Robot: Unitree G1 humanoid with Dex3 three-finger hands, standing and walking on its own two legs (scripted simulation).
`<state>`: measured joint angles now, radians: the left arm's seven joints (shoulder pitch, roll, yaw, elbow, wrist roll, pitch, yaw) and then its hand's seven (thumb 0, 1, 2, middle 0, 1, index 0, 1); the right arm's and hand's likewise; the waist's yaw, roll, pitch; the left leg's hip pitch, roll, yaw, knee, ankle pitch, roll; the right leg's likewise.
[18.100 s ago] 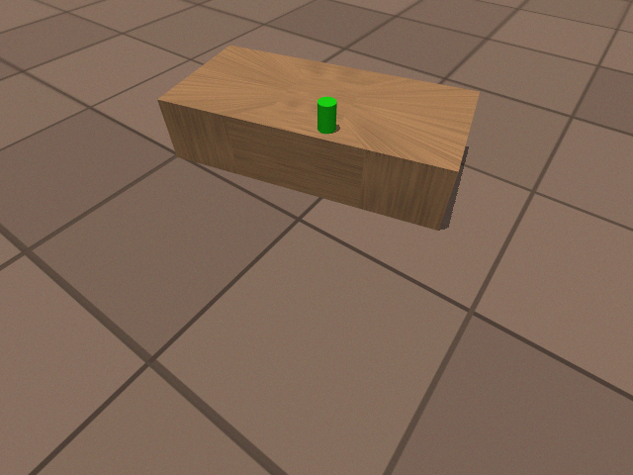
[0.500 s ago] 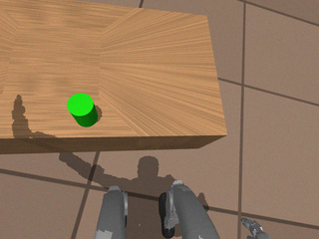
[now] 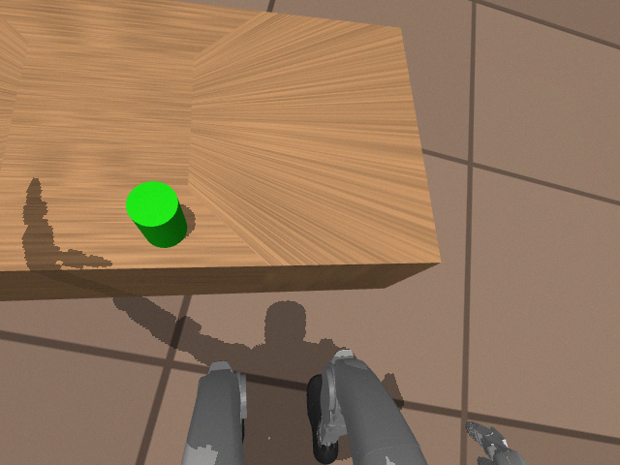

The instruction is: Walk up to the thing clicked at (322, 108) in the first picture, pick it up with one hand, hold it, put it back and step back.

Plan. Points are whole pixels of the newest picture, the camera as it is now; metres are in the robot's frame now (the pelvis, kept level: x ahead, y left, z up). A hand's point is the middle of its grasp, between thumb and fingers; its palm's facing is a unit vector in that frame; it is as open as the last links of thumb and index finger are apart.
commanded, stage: go down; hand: left
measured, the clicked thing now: (159, 217) +0.49 +0.21 -0.26
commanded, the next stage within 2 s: none
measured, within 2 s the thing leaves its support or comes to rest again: neither
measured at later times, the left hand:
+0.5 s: hand out of the picture +0.45 +0.41 +0.05, palm faces +0.24 -0.97 +0.00, open 17.4 cm
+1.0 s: hand out of the picture +0.45 +0.41 +0.05, palm faces +0.25 -0.97 +0.01, open 17.4 cm
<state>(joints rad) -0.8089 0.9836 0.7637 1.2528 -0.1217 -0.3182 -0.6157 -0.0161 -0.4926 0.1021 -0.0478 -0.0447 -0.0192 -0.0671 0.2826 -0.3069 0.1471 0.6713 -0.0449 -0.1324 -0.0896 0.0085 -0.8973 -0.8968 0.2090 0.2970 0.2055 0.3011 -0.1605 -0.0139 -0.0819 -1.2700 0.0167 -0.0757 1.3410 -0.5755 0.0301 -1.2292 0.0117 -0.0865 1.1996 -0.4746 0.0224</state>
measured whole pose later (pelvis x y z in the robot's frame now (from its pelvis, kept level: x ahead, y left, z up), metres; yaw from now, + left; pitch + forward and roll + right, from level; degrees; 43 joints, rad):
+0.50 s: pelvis -0.01 +0.00 -0.01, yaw +0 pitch +30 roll -7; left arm -0.86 1.02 0.78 1.26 -0.13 -0.34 -0.63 -0.02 -0.50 0.09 -0.04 -0.05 -0.02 -0.06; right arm 0.27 -0.31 0.15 0.67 -0.04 -0.13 -0.09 0.01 -0.90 -0.90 0.21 0.30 0.21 0.30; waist -0.17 -0.02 -0.08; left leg -1.32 0.02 -0.08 1.39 -0.58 0.03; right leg -1.28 0.01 -0.09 1.24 -0.48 0.02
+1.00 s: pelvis -0.01 +0.00 -0.01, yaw +0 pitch +30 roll -8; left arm -0.87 1.03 0.78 1.26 -0.14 -0.34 -0.62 -0.02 -0.50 0.09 -0.04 -0.06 -0.03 -0.07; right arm 0.28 -0.30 0.16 0.67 -0.04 -0.13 -0.09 0.01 -0.90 -0.90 0.21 0.30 0.21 0.30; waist -0.17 -0.01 -0.08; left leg -1.34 0.02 -0.09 1.40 -0.59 0.03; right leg -1.29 0.01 -0.09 1.25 -0.48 0.02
